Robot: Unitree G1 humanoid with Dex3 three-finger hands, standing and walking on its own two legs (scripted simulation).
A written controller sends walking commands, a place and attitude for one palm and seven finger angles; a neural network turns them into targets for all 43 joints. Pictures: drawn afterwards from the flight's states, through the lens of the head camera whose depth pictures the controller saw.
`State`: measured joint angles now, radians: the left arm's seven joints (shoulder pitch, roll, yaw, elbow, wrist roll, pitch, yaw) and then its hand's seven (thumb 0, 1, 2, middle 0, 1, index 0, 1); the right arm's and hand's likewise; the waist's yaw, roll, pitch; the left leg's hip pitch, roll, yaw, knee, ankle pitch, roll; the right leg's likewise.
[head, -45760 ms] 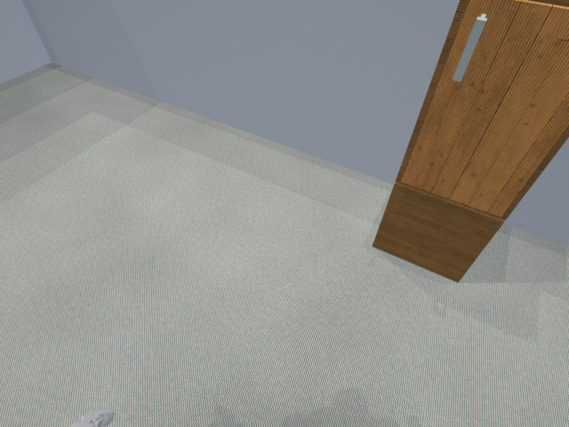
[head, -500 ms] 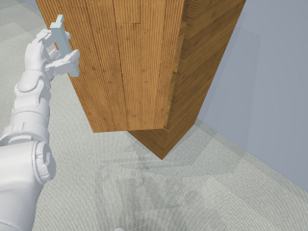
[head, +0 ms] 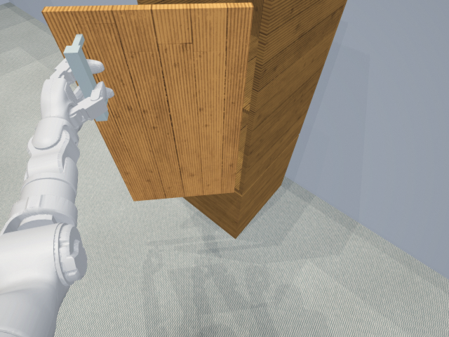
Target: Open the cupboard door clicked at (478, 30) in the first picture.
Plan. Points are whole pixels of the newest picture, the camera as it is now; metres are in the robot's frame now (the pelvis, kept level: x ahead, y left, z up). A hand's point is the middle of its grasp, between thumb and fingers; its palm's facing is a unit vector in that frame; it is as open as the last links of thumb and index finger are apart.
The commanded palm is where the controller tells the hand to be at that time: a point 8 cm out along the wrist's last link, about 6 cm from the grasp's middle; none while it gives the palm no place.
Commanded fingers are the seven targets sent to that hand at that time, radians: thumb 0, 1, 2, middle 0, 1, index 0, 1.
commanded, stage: pull the door open along its arc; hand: left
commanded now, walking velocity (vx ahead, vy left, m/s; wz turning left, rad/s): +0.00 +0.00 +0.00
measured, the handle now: (91, 80) +0.54 +0.21 +0.16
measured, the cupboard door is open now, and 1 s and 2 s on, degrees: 46 87 93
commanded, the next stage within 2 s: open thumb and fingers to let go in 1.18 s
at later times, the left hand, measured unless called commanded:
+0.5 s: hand (135, 157) +0.36 +0.11 +0.16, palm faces +0.31 -0.94 +0.10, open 6.2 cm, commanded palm +0.32 +0.16 +0.16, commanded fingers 0.00 0.90 0.90 -0.40 -1.35 -0.40 -1.35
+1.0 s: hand (166, 176) +0.32 +0.07 +0.16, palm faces +0.40 -0.92 +0.04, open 6.2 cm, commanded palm +0.25 +0.09 +0.16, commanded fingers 0.00 0.90 0.90 -0.40 -1.35 -0.40 -1.35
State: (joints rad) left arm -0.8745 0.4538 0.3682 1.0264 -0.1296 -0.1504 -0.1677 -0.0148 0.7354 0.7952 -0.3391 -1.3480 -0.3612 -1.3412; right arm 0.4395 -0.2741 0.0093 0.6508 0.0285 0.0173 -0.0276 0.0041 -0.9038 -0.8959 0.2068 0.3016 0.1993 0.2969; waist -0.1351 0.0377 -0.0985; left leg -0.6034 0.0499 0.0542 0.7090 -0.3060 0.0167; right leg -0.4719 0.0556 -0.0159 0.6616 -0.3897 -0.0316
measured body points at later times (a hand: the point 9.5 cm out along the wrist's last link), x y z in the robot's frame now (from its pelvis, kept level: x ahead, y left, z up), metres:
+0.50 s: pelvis +0.00 -0.02 +0.01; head -0.02 -0.04 +0.46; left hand +0.33 +0.16 +0.16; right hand +0.21 -0.23 -0.06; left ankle +0.02 +0.11 -0.72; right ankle -0.04 -0.10 -0.72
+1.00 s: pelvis +0.00 -0.04 +0.02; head -0.03 -0.07 +0.46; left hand +0.29 +0.11 +0.16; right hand +0.14 -0.27 -0.10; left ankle +0.02 +0.11 -0.72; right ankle -0.04 -0.10 -0.72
